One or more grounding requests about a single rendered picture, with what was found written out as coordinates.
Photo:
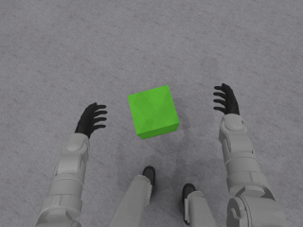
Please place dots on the left robot forearm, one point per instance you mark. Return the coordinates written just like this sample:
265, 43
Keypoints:
63, 200

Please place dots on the right robot forearm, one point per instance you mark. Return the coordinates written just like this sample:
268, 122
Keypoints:
243, 171

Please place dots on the robot right foot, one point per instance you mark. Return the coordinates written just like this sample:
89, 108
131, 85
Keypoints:
187, 189

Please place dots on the carton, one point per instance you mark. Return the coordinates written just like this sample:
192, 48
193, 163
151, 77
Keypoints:
153, 112

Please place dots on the right robot upper arm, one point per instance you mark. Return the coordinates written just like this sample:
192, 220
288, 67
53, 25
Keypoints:
249, 211

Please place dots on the robot right hand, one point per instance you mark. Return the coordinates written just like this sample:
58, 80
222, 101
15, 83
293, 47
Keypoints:
230, 103

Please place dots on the robot right shin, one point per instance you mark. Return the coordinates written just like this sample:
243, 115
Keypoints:
196, 193

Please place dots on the robot left hand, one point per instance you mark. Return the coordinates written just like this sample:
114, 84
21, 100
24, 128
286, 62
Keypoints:
87, 120

